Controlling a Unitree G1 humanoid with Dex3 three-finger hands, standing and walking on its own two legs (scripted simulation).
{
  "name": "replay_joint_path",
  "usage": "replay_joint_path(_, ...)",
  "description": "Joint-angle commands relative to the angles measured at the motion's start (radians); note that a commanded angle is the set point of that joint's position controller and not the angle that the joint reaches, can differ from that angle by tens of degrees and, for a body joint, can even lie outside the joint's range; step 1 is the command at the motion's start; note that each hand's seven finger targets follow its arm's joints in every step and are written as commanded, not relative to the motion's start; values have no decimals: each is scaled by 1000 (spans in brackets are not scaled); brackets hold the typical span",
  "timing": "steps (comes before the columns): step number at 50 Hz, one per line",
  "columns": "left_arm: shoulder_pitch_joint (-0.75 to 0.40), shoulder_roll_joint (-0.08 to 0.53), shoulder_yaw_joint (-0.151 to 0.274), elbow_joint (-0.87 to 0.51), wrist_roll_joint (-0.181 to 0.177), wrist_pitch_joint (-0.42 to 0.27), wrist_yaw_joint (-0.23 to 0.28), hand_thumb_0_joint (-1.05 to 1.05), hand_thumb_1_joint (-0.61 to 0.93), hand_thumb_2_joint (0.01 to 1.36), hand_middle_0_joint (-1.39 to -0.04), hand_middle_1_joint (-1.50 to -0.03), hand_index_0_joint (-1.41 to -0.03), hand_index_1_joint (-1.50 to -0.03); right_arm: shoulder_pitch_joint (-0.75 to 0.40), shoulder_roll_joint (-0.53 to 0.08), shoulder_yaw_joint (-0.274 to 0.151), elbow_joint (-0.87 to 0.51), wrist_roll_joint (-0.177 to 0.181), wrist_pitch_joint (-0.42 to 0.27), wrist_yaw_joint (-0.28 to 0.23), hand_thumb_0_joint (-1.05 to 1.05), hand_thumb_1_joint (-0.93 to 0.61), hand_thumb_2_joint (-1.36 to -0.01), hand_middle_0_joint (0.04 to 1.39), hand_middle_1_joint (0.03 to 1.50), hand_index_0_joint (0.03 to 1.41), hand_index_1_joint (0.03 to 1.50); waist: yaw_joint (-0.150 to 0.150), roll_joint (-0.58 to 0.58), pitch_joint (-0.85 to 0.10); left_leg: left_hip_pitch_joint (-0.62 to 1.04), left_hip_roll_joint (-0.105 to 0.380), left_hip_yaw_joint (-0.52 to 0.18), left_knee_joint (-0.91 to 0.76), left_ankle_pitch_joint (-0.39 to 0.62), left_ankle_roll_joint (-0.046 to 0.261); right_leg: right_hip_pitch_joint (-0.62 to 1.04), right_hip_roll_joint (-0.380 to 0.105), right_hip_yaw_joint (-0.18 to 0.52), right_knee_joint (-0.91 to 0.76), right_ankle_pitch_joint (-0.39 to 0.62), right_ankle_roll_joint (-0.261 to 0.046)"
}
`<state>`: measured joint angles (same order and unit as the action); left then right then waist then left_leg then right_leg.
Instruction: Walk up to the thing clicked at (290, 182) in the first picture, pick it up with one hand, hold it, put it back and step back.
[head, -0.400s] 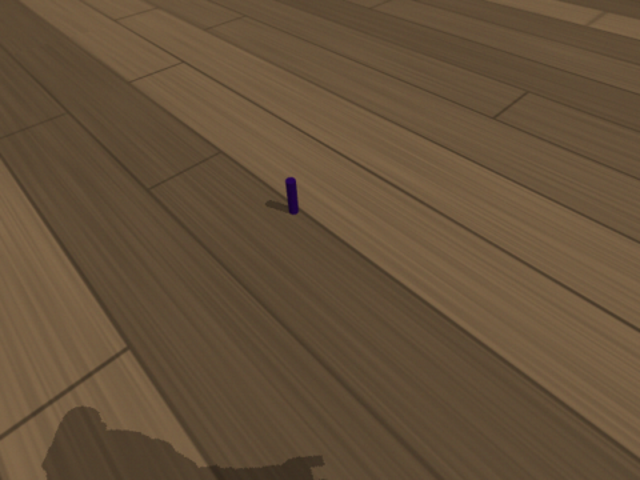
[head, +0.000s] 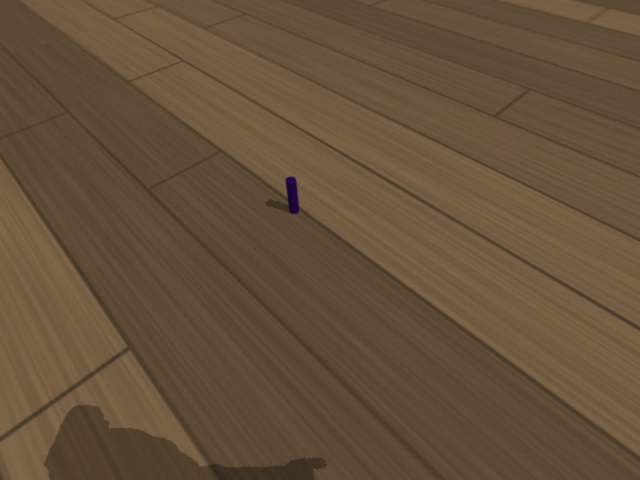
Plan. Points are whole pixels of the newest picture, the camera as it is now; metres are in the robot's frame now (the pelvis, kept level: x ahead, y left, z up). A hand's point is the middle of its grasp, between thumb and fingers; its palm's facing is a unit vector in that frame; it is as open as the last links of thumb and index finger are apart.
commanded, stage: stand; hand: left
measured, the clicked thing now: (292, 195) +1.31 +0.21 -0.69
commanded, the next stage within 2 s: walk up in 0.72 s
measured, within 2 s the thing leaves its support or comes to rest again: neither
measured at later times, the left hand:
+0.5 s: hand out of the picture +0.07 +0.25 -0.16, palm faces -0.02 -0.94 -0.34, open 7.4 cm
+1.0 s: hand out of the picture +0.12 +0.25 -0.14, palm faces -0.03 -0.90 -0.43, open 7.4 cm
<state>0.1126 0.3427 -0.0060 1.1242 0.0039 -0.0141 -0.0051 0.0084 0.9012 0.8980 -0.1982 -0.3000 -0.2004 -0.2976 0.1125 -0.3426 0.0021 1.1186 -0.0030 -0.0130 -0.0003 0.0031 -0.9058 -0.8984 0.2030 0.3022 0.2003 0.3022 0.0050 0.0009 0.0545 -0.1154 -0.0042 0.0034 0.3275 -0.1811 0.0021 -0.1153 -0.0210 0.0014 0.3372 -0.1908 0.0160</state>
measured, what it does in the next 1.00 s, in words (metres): steps on the spot: right foot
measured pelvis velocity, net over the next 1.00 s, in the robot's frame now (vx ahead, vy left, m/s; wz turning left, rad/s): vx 0.05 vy -0.05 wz -0.02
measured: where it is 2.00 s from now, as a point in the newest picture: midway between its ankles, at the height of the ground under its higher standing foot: (354, 387)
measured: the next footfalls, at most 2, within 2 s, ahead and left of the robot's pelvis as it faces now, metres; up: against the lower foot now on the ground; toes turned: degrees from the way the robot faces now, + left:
right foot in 0.98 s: +0.13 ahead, -0.17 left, +0.00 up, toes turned -5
left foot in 1.38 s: +0.37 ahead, +0.10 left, +0.00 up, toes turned +6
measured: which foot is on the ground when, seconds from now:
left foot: down 0.00-0.98, up 1.00-1.00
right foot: down 0.00-0.78, up 0.80-0.96, down 0.98-1.00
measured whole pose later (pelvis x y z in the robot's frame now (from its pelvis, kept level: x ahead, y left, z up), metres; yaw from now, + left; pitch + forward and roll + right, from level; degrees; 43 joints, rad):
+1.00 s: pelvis +0.05 -0.05 -0.02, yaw -1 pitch -3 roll +1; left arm 0.22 0.44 0.09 1.00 0.03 -0.06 -0.07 0.01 0.90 0.90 -0.20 -0.30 -0.20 -0.30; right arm 0.26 -0.42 -0.10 1.01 -0.04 -0.02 0.05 0.00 -0.90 -0.90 0.21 0.30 0.20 0.30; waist -0.01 0.03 0.05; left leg -0.13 0.06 0.00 0.59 -0.44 0.04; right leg -0.29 -0.05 -0.04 0.58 -0.25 -0.01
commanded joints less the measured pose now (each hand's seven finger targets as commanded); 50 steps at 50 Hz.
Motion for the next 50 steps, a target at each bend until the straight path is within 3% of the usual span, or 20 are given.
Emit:
replay_joint_path(1, -38, 216, 41, -63, 6, -19, 14, 0, 900, 900, -200, -300, -200, -300, -34, -211, -38, -58, -4, -25, -10, 0, -900, -900, 200, 300, 200, 300, -5, -13, -85, 23, 132, -102, -41, 150, 26, 10, -110, 85, -52, 133, -39)
replay_joint_path(9, -31, 213, 41, -65, 5, -19, 15, 0, 900, 900, -200, -300, -200, -300, -39, -217, -40, -59, -3, -24, -11, 0, -900, -900, 200, 300, 200, 300, 0, 1, -98, 35, 135, -98, -33, 195, 27, 27, -111, 80, -42, 176, -41)
replay_joint_path(15, -38, 218, 44, -64, 4, -15, 15, 0, 900, 900, -200, -300, -200, -300, -35, -211, -39, -58, -3, -24, -11, 0, -900, -900, 200, 300, 200, 300, -3, -3, -74, 17, 132, -103, -52, 165, 22, 17, -107, 79, -47, 135, -44)
replay_joint_path(35, -32, 221, 45, -65, 5, -19, 15, 0, 900, 900, -200, -300, -200, -300, -32, -216, -40, -57, -4, -23, -10, 0, -900, -900, 200, 300, 200, 300, -6, -5, -89, 30, 134, -99, -46, 155, 24, 24, -114, 86, -59, 145, -43)
replay_joint_path(36, 24, 315, 107, -121, 23, -34, -17, 0, 900, 900, -200, -300, -200, -300, 42, -309, -103, -108, -22, -40, 16, 0, -900, -900, 200, 300, 200, 300, -10, 2, -187, 65, 102, -127, 18, -385, 103, 6, -49, 62, 51, -338, -77)
replay_joint_path(37, 7, 304, 108, -120, 33, -34, -27, 0, 900, 900, -200, -300, -200, -300, 67, -324, -116, -94, -32, -41, 26, 0, -900, -900, 200, 300, 200, 300, -22, 47, -110, 22, 136, -190, -11, -564, 132, -128, -50, 69, 124, -469, -85)
replay_joint_path(38, -41, 276, 109, -145, 35, -34, -35, 0, 900, 900, -200, -300, -200, -300, 69, -326, -126, -106, -31, -40, 30, 0, -900, -900, 200, 300, 200, 300, -38, 89, -10, 15, 183, -265, -62, -623, 162, -287, -26, 35, 213, -446, -76)
replay_joint_path(39, -82, 247, 105, -177, 36, -34, -42, 0, 900, 900, -200, -300, -200, -300, 82, -335, -137, -120, -31, -41, 33, 0, -900, -900, 200, 300, 200, 300, -54, 146, 70, 21, 280, -366, -140, -623, 208, -402, -2, -26, 352, -304, -57)
replay_joint_path(40, -101, 249, 110, -200, 38, -35, -44, 0, 900, 900, -200, -300, -200, -300, 98, -353, -150, -130, -35, -50, 34, 0, -900, -900, 200, 300, 200, 300, -70, 157, 111, 64, 365, -456, -184, -552, 264, -511, -40, 15, 429, -297, -52)
replay_joint_path(41, -111, 264, 110, -214, 33, -40, -48, 0, 900, 900, -200, -300, -200, -300, 112, -352, -153, -141, -32, -59, 31, 0, -900, -900, 200, 300, 200, 300, -67, 101, 97, 86, 381, -479, -196, -515, 280, -532, -78, 71, 451, -297, -51)
replay_joint_path(43, -47, 272, 116, -215, 27, -43, -64, 0, 900, 900, -200, -300, -200, -300, 96, -351, -154, -176, -33, -64, 35, 0, -900, -900, 200, 300, 200, 300, -42, 124, 31, 97, 342, -401, -192, -512, 258, -473, -90, 56, 421, -303, -42)
replay_joint_path(44, -7, 269, 119, -213, 24, -46, -70, 0, 900, 900, -200, -300, -200, -300, 41, -356, -160, -200, -35, -62, 39, 0, -900, -900, 200, 300, 200, 300, -12, 167, 22, 37, 332, -351, -183, -490, 242, -383, -101, 51, 355, -290, -48)
replay_joint_path(46, 82, 263, 133, -182, 27, -51, -73, 0, 900, 900, -200, -300, -200, -300, -18, -327, -154, -228, -37, -55, 51, 0, -900, -900, 200, 300, 200, 300, 35, 164, -7, -119, 218, -173, -81, -377, 182, -123, -45, -32, 238, -165, -42)
replay_joint_path(47, 186, 257, 143, -150, 28, -52, -67, 0, 900, 900, -200, -300, -200, -300, -59, -311, -151, -242, -37, -49, 53, 0, -900, -900, 200, 300, 200, 300, 95, 122, -35, -218, 163, -88, 38, -374, 151, 54, -6, -90, 164, -55, -37)
replay_joint_path(48, 311, 285, 158, -107, 30, -57, -55, 0, 900, 900, -200, -300, -200, -300, -65, -262, -136, -254, -40, -42, 52, 0, -900, -900, 200, 300, 200, 300, 148, -2, -72, -376, 103, -29, 224, -417, 118, 258, 25, -105, 154, -65, -35)
replay_joint_path(49, 426, 362, 182, -96, 41, -63, -40, 0, 900, 900, -200, -300, -200, -300, -42, -191, -110, -273, -42, -40, 50, 0, -900, -900, 200, 300, 200, 300, 200, -276, -78, -590, -19, 74, 554, -500, 83, 379, -97, 99, 6, -337, -68)
replay_joint_path(50, 377, 436, 187, -152, 54, -73, -35, 0, 900, 900, -200, -300, -200, -300, -44, -178, -98, -307, -26, -40, 48, 0, -900, -900, 200, 300, 200, 300, 167, -326, -36, -692, -84, -53, 756, -435, 43, 234, -397, 637, -254, -715, -193)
